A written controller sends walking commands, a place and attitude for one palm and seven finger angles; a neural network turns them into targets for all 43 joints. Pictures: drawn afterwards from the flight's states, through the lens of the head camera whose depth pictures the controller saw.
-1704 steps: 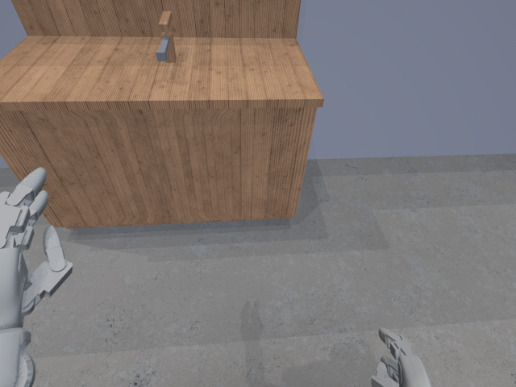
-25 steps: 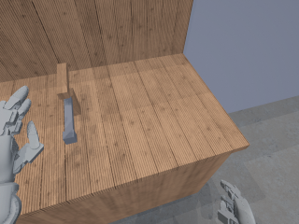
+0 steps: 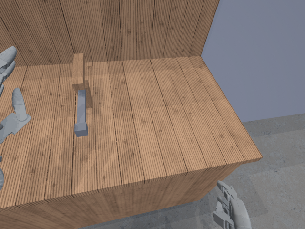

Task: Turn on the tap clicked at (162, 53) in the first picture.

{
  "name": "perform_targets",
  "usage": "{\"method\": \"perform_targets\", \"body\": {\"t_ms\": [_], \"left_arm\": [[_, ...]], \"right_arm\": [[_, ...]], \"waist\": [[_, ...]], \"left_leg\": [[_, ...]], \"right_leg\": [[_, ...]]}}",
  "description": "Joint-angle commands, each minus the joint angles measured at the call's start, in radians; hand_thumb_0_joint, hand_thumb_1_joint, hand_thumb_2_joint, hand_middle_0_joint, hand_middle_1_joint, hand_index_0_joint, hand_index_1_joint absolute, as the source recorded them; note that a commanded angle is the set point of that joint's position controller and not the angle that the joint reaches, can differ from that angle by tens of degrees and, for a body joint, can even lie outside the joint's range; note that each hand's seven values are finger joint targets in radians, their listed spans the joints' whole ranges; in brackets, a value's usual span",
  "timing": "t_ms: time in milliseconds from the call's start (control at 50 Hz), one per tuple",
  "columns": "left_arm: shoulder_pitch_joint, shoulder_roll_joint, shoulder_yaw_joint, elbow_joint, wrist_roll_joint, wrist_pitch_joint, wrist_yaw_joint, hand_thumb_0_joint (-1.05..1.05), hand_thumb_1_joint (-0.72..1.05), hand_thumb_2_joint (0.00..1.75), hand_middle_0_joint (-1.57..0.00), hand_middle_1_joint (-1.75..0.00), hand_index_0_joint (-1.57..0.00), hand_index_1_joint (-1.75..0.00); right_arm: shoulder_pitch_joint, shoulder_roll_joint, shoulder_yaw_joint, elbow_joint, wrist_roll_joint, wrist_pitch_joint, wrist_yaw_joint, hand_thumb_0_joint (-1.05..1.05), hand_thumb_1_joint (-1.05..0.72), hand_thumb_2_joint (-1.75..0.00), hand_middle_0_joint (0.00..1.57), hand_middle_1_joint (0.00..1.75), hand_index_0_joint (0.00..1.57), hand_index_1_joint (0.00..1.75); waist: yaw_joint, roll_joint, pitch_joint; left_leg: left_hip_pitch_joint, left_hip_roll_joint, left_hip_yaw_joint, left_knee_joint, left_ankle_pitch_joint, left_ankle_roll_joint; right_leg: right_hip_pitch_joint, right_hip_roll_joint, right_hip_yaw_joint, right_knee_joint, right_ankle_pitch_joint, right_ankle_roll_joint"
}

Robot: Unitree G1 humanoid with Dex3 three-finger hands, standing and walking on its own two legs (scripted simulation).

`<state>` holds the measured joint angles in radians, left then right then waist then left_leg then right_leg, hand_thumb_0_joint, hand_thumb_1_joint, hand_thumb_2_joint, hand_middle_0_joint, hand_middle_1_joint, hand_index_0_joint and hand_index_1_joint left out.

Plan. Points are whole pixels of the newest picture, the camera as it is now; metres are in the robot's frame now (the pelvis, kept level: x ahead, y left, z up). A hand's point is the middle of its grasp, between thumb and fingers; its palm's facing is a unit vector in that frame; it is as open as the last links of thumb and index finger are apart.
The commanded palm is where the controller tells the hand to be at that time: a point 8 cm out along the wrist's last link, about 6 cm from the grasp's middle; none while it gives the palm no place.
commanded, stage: come to a stop and stand still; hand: left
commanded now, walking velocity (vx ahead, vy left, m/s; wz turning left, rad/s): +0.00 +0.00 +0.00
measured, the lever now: (81, 129) +0.33 +0.23 +0.05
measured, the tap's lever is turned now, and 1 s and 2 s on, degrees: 0 0 0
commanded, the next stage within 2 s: look again from close up in 1.16 s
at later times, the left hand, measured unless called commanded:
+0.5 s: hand (26, 152) +0.20 +0.25 +0.17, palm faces +0.37 -0.84 -0.40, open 7.4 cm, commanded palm +0.14 +0.28 +0.18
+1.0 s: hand (11, 177) +0.16 +0.25 +0.17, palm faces +0.38 -0.85 -0.36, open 7.4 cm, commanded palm +0.10 +0.28 +0.18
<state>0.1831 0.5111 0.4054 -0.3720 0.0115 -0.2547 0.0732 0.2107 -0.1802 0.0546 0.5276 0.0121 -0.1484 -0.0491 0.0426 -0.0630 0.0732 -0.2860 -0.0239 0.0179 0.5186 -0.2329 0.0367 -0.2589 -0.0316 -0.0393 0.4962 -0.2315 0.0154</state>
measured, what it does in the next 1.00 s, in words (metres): stands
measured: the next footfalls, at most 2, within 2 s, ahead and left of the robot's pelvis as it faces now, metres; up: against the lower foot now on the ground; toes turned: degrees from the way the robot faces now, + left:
none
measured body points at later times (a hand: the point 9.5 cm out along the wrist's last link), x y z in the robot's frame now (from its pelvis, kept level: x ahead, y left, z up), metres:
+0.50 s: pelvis -0.01 -0.01 +0.00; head +0.03 +0.02 +0.45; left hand +0.17 +0.29 +0.19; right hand +0.16 -0.24 -0.08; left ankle +0.03 +0.09 -0.74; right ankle +0.02 -0.13 -0.74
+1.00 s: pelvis -0.05 -0.01 +0.00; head -0.03 +0.02 +0.45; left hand +0.13 +0.30 +0.19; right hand +0.13 -0.23 -0.08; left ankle +0.03 +0.09 -0.74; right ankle +0.02 -0.13 -0.74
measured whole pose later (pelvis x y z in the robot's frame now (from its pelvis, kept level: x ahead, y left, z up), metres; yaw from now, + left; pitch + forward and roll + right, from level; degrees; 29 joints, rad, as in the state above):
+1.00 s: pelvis -0.05 -0.01 +0.00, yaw +3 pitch -1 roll -1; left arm 0.42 0.43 0.37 -0.44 -0.12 -0.28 0.08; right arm 0.22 -0.20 0.02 0.63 0.04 -0.21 -0.01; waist 0.02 -0.04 0.06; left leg -0.35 -0.04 -0.02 0.48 -0.13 0.02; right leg -0.31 -0.05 -0.08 0.48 -0.16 0.01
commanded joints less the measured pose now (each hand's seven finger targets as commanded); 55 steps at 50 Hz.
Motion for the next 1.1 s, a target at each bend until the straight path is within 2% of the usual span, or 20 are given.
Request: {"method": "perform_targets", "body": {"t_ms": [0, 40, 60, 100, 180, 200, 220, 280, 300, 340, 400, 480, 580, 640, 700, 720, 800, 840, 900, 1080], "left_arm": [[-0.087, 0.162, 0.149, -0.146, -0.047, -0.076, 0.03, 0.0, 0.9, 0.9, -0.2, -0.3, -0.2, -0.3], [0.109, 0.08, 0.071, -0.213, -0.075, -0.095, 0.014, 0.0, 0.9, 0.9, -0.2, -0.3, -0.2, -0.3], [0.17, 0.072, 0.06, -0.237, -0.091, -0.099, 0.007, 0.0, 0.9, 0.9, -0.2, -0.3, -0.2, -0.3], [0.248, 0.046, 0.052, -0.243, -0.11, -0.091, 0.014, 0.0, 0.9, 0.9, -0.2, -0.3, -0.2, -0.3], [0.24, 0.148, 0.173, -0.25, -0.123, -0.11, 0.033, 0.0, 0.9, 0.9, -0.2, -0.3, -0.2, -0.3], [0.189, 0.215, 0.224, -0.299, -0.118, -0.112, 0.043, 0.0, 0.9, 0.9, -0.2, -0.3, -0.2, -0.3], [0.216, 0.173, 0.198, -0.246, -0.118, -0.116, 0.041, 0.0, 0.9, 0.9, -0.2, -0.3, -0.2, -0.3], [0.188, 0.175, 0.176, -0.272, -0.13, -0.12, 0.036, 0.0, 0.9, 0.9, -0.2, -0.3, -0.2, -0.3], [0.148, 0.191, 0.178, -0.333, -0.123, -0.118, 0.039, 0.0, 0.9, 0.9, -0.2, -0.3, -0.2, -0.3], [0.176, 0.151, 0.129, -0.341, -0.122, -0.125, 0.033, 0.0, 0.9, 0.9, -0.2, -0.3, -0.2, -0.3], [0.205, 0.12, 0.098, -0.354, -0.123, -0.114, 0.034, 0.0, 0.9, 0.9, -0.2, -0.3, -0.2, -0.3], [0.198, 0.091, 0.089, -0.263, -0.132, -0.112, 0.028, 0.0, 0.9, 0.9, -0.2, -0.3, -0.2, -0.3], [0.16, 0.092, 0.096, -0.199, -0.144, -0.103, 0.02, 0.0, 0.9, 0.9, -0.2, -0.3, -0.2, -0.3], [0.145, 0.082, 0.078, -0.224, -0.139, -0.104, 0.016, 0.0, 0.9, 0.9, -0.2, -0.3, -0.2, -0.3], [0.149, 0.103, 0.085, -0.269, -0.139, -0.101, 0.018, 0.0, 0.9, 0.9, -0.2, -0.3, -0.2, -0.3], [0.147, 0.073, 0.057, -0.275, -0.137, -0.102, 0.017, 0.0, 0.9, 0.9, -0.2, -0.3, -0.2, -0.3], [0.141, 0.114, 0.087, -0.304, -0.135, -0.095, 0.025, 0.0, 0.9, 0.9, -0.2, -0.3, -0.2, -0.3], [0.144, 0.09, 0.068, -0.292, -0.134, -0.094, 0.025, 0.0, 0.9, 0.9, -0.2, -0.3, -0.2, -0.3], [0.147, 0.111, 0.09, -0.28, -0.136, -0.087, 0.03, 0.0, 0.9, 0.9, -0.2, -0.3, -0.2, -0.3], [0.186, 0.081, 0.064, -0.266, -0.144, -0.077, 0.027, 0.0, 0.9, 0.9, -0.2, -0.3, -0.2, -0.3]], "right_arm": [[-0.087, -0.178, -0.081, -0.105, -0.026, -0.058, 0.043, 0.0, -0.9, -0.9, 0.2, 0.3, 0.2, 0.3], [-0.031, -0.179, -0.085, -0.113, -0.016, -0.064, 0.071, 0.0, -0.9, -0.9, 0.2, 0.3, 0.2, 0.3], [-0.026, -0.184, -0.086, -0.116, -0.009, -0.073, 0.083, 0.0, -0.9, -0.9, 0.2, 0.3, 0.2, 0.3], [-0.06, -0.178, -0.086, -0.104, 0.009, -0.081, 0.094, 0.0, -0.9, -0.9, 0.2, 0.3, 0.2, 0.3], [-0.029, -0.185, -0.101, -0.073, -0.001, -0.069, 0.068, 0.0, -0.9, -0.9, 0.2, 0.3, 0.2, 0.3], [-0.069, -0.197, -0.1, -0.077, 0.002, -0.065, 0.06, 0.0, -0.9, -0.9, 0.2, 0.3, 0.2, 0.3], [-0.034, -0.18, -0.096, -0.06, -0.005, -0.058, 0.049, 0.0, -0.9, -0.9, 0.2, 0.3, 0.2, 0.3], [-0.03, -0.178, -0.095, -0.052, 0.001, -0.066, 0.047, 0.0, -0.9, -0.9, 0.2, 0.3, 0.2, 0.3], [-0.064, -0.185, -0.097, -0.058, 0.008, -0.07, 0.045, 0.0, -0.9, -0.9, 0.2, 0.3, 0.2, 0.3], [-0.024, -0.178, -0.096, -0.045, 0.008, -0.082, 0.048, 0.0, -0.9, -0.9, 0.2, 0.3, 0.2, 0.3], [-0.055, -0.179, -0.095, -0.04, 0.022, -0.102, 0.057, 0.0, -0.9, -0.9, 0.2, 0.3, 0.2, 0.3], [-0.032, -0.18, -0.103, -0.03, 0.02, -0.098, 0.053, 0.0, -0.9, -0.9, 0.2, 0.3, 0.2, 0.3], [-0.057, -0.166, -0.101, -0.046, 0.029, -0.088, 0.041, 0.0, -0.9, -0.9, 0.2, 0.3, 0.2, 0.3], [-0.063, -0.164, -0.098, -0.055, 0.034, -0.091, 0.041, 0.0, -0.9, -0.9, 0.2, 0.3, 0.2, 0.3], [-0.093, -0.161, -0.092, -0.062, 0.037, -0.104, 0.042, 0.0, -0.9, -0.9, 0.2, 0.3, 0.2, 0.3], [-0.075, -0.158, -0.09, -0.059, 0.033, -0.106, 0.043, 0.0, -0.9, -0.9, 0.2, 0.3, 0.2, 0.3], [-0.092, -0.162, -0.09, -0.057, 0.036, -0.119, 0.041, 0.0, -0.9, -0.9, 0.2, 0.3, 0.2, 0.3], [-0.069, -0.157, -0.091, -0.054, 0.032, -0.122, 0.04, 0.0, -0.9, -0.9, 0.2, 0.3, 0.2, 0.3], [-0.085, -0.162, -0.092, -0.053, 0.036, -0.124, 0.036, 0.0, -0.9, -0.9, 0.2, 0.3, 0.2, 0.3], [-0.065, -0.154, -0.098, -0.055, 0.038, -0.135, 0.034, 0.0, -0.9, -0.9, 0.2, 0.3, 0.2, 0.3]], "waist": [[-0.014, 0.229, -0.229], [-0.009, 0.135, -0.209], [-0.007, 0.101, -0.21], [-0.003, 0.096, -0.241], [-0.016, -0.013, -0.23], [-0.019, 0.024, -0.259], [-0.019, 0.014, -0.234], [-0.021, 0.104, -0.243], [-0.02, 0.156, -0.285], [-0.017, 0.172, -0.28], [-0.014, 0.16, -0.272], [-0.023, 0.075, -0.171], [-0.027, 0.069, -0.128], [-0.026, 0.107, -0.141], [-0.024, 0.122, -0.163], [-0.026, 0.119, -0.157], [-0.028, 0.148, -0.158], [-0.029, 0.153, -0.153], [-0.028, 0.153, -0.15], [-0.027, 0.091, -0.141]], "left_leg": [[0.068, 0.097, -0.083, -0.124, 0.023, -0.05], [0.028, 0.086, -0.08, -0.078, 0.152, -0.037], [0.035, 0.079, -0.077, -0.065, 0.189, -0.033], [0.105, 0.084, -0.079, -0.08, 0.266, -0.035], [0.068, 0.082, -0.096, -0.08, 0.285, -0.051], [0.097, 0.083, -0.103, -0.091, 0.268, -0.051], [0.059, 0.085, -0.1, -0.09, 0.272, -0.045], [0.062, 0.076, -0.102, -0.061, 0.229, -0.036], [0.109, 0.078, -0.104, -0.06, 0.25, -0.034], [0.1, 0.082, -0.108, -0.043, 0.278, -0.03], [0.13, 0.085, -0.121, -0.055, 0.266, -0.033], [0.045, 0.087, -0.137, -0.092, 0.13, -0.04], [0.011, 0.094, -0.154, -0.14, -0.048, -0.033], [0.007, 0.102, -0.17, -0.169, -0.121, -0.026], [0.028, 0.101, -0.176, -0.177, -0.132, -0.021], [0.01, 0.107, -0.184, -0.185, -0.154, -0.02], [0.012, 0.106, -0.193, -0.187, -0.16, -0.022], [-0.005, 0.112, -0.202, -0.193, -0.178, -0.023], [0.0, 0.109, -0.209, -0.198, -0.179, -0.027], [0.015, 0.089, -0.176, -0.149, -0.145, -0.017]], "right_leg": [[-0.004, -0.032, 0.078, -0.027, 0.003, -0.066], [0.033, -0.062, 0.078, -0.053, 0.162, -0.069], [0.036, -0.076, 0.088, -0.053, 0.213, -0.069], [0.03, -0.072, 0.072, -0.026, 0.229, -0.06], [0.054, -0.087, 0.061, -0.046, 0.251, -0.041], [0.046, -0.083, 0.068, -0.027, 0.214, -0.04], [0.061, -0.087, 0.05, -0.04, 0.234, -0.038], [0.067, -0.11, 0.083, -0.051, 0.239, -0.049], [0.063, -0.104, 0.09, -0.029, 0.234, -0.052], [0.073, -0.11, 0.077, -0.035, 0.254, -0.051], [0.04, -0.105, 0.084, -0.029, 0.222, -0.049], [0.005, -0.11, 0.072, -0.074, 0.139, -0.042], [-0.043, -0.106, 0.076, -0.123, -0.019, -0.037], [-0.041, -0.097, 0.066, -0.121, -0.075, -0.035], [-0.042, -0.096, 0.072, -0.12, -0.092, -0.033], [-0.038, -0.091, 0.062, -0.116, -0.101, -0.031], [-0.046, -0.093, 0.069, -0.114, -0.114, -0.032], [-0.046, -0.091, 0.064, -0.109, -0.118, -0.032], [-0.053, -0.091, 0.065, -0.111, -0.134, -0.032], [-0.071, -0.108, 0.089, -0.165, -0.166, -0.037]]}}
